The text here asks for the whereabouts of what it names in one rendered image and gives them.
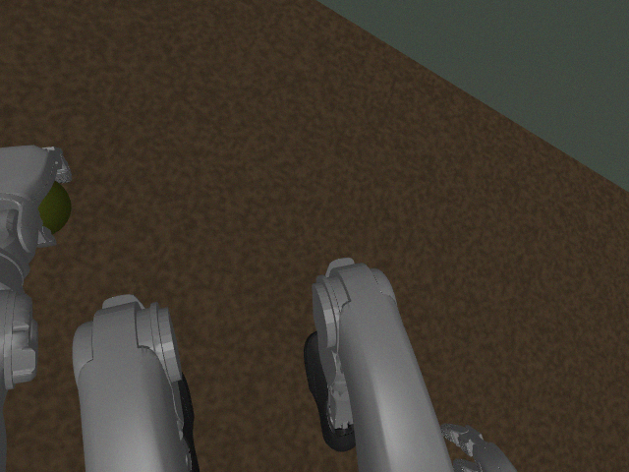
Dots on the right robot foot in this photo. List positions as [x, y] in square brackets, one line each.
[337, 439]

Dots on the right robot hand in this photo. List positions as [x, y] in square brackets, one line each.
[487, 455]

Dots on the left robot arm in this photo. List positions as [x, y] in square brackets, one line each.
[19, 226]

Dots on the ball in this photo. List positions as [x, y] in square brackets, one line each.
[55, 209]

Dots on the left robot foot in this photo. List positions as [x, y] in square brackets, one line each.
[188, 413]

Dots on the left robot hand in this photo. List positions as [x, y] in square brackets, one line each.
[29, 172]

